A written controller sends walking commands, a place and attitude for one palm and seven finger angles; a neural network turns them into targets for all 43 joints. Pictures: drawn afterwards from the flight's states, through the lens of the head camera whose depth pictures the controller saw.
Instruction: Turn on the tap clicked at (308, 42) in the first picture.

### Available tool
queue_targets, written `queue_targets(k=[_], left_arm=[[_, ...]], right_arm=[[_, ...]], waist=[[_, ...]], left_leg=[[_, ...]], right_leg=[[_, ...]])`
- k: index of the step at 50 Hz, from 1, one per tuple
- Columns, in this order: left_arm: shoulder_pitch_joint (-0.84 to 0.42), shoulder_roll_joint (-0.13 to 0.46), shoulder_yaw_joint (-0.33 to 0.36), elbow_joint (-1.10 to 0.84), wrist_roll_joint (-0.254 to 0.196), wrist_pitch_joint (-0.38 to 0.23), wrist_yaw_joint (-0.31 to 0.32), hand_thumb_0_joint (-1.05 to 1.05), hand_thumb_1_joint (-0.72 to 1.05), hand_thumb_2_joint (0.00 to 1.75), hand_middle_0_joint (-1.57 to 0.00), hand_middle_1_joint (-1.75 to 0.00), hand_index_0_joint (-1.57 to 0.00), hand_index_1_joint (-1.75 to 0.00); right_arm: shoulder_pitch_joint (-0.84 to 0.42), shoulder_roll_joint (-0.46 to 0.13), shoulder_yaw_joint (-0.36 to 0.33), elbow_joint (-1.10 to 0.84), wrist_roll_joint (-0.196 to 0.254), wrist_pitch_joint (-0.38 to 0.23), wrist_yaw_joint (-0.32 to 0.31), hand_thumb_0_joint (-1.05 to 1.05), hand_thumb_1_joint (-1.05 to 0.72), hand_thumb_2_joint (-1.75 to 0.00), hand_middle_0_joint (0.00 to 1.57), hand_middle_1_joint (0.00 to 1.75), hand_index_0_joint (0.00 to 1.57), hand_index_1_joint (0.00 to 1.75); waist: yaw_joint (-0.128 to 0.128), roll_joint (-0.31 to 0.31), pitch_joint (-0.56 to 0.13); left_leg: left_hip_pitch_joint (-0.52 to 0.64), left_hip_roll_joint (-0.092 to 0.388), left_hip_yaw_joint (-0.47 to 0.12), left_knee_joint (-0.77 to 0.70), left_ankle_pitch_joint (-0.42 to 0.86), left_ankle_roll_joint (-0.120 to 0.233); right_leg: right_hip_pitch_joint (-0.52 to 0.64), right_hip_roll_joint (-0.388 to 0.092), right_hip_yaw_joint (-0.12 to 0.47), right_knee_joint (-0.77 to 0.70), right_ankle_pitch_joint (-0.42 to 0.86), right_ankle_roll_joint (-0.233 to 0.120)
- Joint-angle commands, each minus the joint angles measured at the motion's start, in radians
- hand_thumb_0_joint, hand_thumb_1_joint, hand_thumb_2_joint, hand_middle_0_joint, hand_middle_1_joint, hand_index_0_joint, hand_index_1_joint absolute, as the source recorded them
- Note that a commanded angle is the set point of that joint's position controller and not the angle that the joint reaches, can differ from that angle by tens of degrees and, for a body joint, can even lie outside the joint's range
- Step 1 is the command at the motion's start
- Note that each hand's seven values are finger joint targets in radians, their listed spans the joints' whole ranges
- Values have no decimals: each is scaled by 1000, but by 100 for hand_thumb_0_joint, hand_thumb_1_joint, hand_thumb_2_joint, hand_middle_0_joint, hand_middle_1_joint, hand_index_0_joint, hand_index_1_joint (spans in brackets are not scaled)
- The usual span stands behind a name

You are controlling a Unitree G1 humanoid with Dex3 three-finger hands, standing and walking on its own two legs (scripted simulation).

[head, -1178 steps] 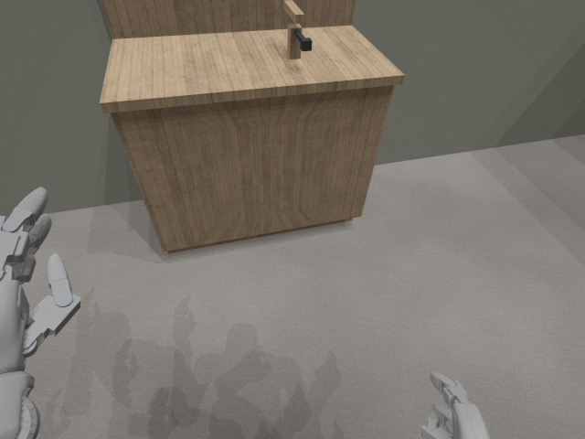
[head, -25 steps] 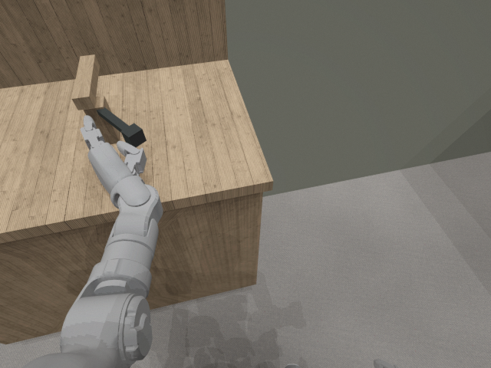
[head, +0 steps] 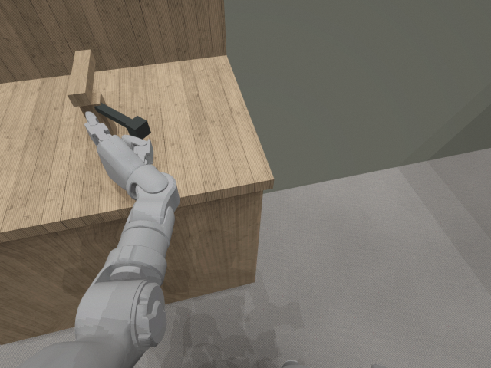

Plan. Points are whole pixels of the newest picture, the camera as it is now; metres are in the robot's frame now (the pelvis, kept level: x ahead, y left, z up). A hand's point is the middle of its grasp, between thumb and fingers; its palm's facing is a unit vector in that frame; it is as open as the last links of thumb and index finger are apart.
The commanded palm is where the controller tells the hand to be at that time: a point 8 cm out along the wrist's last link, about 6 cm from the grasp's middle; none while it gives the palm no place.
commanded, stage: push the lever round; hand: left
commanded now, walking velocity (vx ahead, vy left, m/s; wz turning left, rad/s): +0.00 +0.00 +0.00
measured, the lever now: (138, 128) +0.50 +0.19 +0.11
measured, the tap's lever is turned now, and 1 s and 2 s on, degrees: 42 69 71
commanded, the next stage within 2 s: lift the hand up off the lever in 0.90 s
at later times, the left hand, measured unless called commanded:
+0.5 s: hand (168, 134) +0.49 +0.14 +0.10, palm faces +0.76 -0.63 -0.14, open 7.6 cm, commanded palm +0.44 +0.16 +0.11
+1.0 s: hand (174, 124) +0.51 +0.13 +0.10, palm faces +0.76 -0.62 -0.16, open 7.8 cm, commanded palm +0.46 +0.15 +0.11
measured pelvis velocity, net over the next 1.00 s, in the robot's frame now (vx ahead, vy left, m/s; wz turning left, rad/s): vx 0.01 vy -0.02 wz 0.00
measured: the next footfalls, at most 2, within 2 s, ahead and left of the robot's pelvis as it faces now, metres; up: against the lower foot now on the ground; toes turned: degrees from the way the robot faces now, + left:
none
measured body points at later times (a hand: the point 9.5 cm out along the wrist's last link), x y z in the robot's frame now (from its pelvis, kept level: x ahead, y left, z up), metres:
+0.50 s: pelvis +0.00 -0.01 -0.01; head +0.08 -0.02 +0.44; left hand +0.45 +0.16 +0.11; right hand +0.06 -0.25 -0.15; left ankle -0.01 +0.12 -0.71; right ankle +0.05 -0.09 -0.71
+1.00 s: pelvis +0.01 -0.02 -0.01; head +0.09 -0.03 +0.43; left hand +0.47 +0.16 +0.11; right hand +0.05 -0.27 -0.15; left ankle -0.01 +0.12 -0.71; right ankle +0.05 -0.09 -0.71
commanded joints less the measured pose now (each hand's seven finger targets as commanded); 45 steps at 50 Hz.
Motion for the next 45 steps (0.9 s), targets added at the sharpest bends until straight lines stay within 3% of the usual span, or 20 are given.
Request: queue_targets(k=[1,2,4,7,9,12,14,17,21,26,27,30,36,38,40,42,44,45], left_arm=[[-504,110,-49,-187,49,-51,29,0,90,90,-15,-15,-15,-15],[-517,124,-35,-181,53,-47,37,0,90,90,-15,-15,-15,-15],[-551,75,-73,-182,59,-40,49,0,90,90,-15,-15,-15,-15],[-568,104,-34,-127,67,-26,72,0,90,90,-15,-15,-15,-15],[-608,94,-38,-131,69,-22,85,0,90,90,-15,-15,-15,-15],[-610,125,3,-99,78,-10,105,0,90,90,-15,-15,-15,-15],[-636,86,-27,-97,88,-6,115,0,90,90,-15,-15,-15,-15],[-649,104,-4,-109,98,-4,132,0,90,90,-15,-15,-15,-15],[-646,59,-27,-105,96,14,148,0,90,90,-15,-15,-15,-15],[-705,140,32,-74,105,25,159,0,90,90,-15,-15,-15,-15],[-721,163,48,-78,112,22,162,0,90,90,-15,-15,-15,-15],[-718,144,29,-68,128,14,162,0,90,90,-15,-15,-15,-15],[-725,195,62,-57,127,9,159,0,90,90,-15,-15,-15,-15],[-743,199,61,-52,125,9,154,0,90,90,-15,-15,-15,-15],[-747,171,37,-36,126,7,152,0,90,90,-15,-15,-15,-15],[-761,212,68,-28,130,4,155,0,90,90,-15,-15,-15,-15],[-774,186,44,-45,129,1,155,0,90,90,-15,-15,-15,-15],[-763,172,38,-31,128,3,154,0,90,90,-15,-15,-15,-15]], right_arm=[[20,-126,-34,-86,-7,-28,4,0,-90,-90,20,30,20,30],[23,-131,-35,-82,-8,-24,4,0,-90,-90,20,30,20,30],[28,-123,-35,-85,-14,-23,12,0,-90,-90,20,30,20,30],[32,-130,-35,-73,-20,-18,16,0,-90,-90,20,30,20,30],[39,-127,-34,-78,-23,-17,20,0,-90,-90,20,30,20,30],[43,-131,-37,-72,-29,-11,22,0,-90,-90,20,30,20,30],[55,-125,-36,-73,-32,-13,30,0,-90,-90,20,30,20,30],[66,-129,-42,-68,-38,-15,36,0,-90,-90,20,30,20,30],[74,-123,-43,-67,-41,-20,47,0,-90,-90,20,30,20,30],[73,-130,-42,-62,-41,-19,40,0,-90,-90,20,30,20,30],[74,-133,-42,-56,-44,-20,37,0,-90,-90,20,30,20,30],[87,-126,-41,-59,-48,-25,40,0,-90,-90,20,30,20,30],[99,-132,-43,-65,-44,-26,37,0,-90,-90,20,30,20,30],[103,-133,-41,-62,-43,-26,36,0,-90,-90,20,30,20,30],[106,-132,-42,-62,-42,-28,38,0,-90,-90,20,30,20,30],[113,-140,-44,-55,-45,-28,36,0,-90,-90,20,30,20,30],[117,-133,-42,-60,-44,-28,39,0,-90,-90,20,30,20,30],[119,-132,-44,-58,-44,-31,41,0,-90,-90,20,30,20,30]], waist=[[-28,-36,-358],[-26,-34,-365],[-33,-19,-375],[-36,-44,-360],[-42,-48,-380],[-37,-52,-397],[-45,-36,-394],[-40,-23,-439],[-47,-38,-438],[-61,-79,-416],[-55,-54,-422],[-63,-48,-438],[-65,-66,-470],[-70,-39,-456],[-77,-46,-450],[-75,-46,-464],[-78,-27,-482],[-82,-49,-475]], left_leg=[[38,-17,20,-85,247,1],[38,-16,14,-83,252,-4],[49,-15,14,-76,275,-9],[20,-15,10,-72,252,-11],[13,-17,16,-65,245,-5],[1,-17,17,-56,245,-4],[7,-13,14,-57,263,-11],[25,-12,12,-43,305,-18],[17,-11,20,-36,313,-13],[-51,-16,29,-36,218,12],[-46,-18,28,-36,217,12],[-46,-17,34,-26,241,15],[-74,-18,39,-20,232,21],[-72,-18,38,-23,219,22],[-60,-16,35,-26,224,21],[-66,-18,33,-22,218,22],[-47,-17,37,-22,247,21],[-46,-17,38,-18,251,22]], right_leg=[[286,-9,44,-64,158,18],[279,-7,41,-58,154,16],[260,-6,34,-48,168,16],[246,-5,33,-46,144,17],[245,-9,38,-48,144,20],[251,-8,40,-44,149,19],[231,-7,31,-37,154,17],[234,-3,28,-25,186,15],[243,-5,26,-33,210,19],[263,-19,53,-52,164,30],[258,-19,54,-50,162,29],[261,-19,52,-44,198,29],[303,-25,67,-44,227,37],[289,-26,70,-46,214,37],[274,-20,60,-47,207,35],[279,-22,65,-46,203,36],[283,-21,63,-45,235,35],[282,-19,59,-48,243,37]])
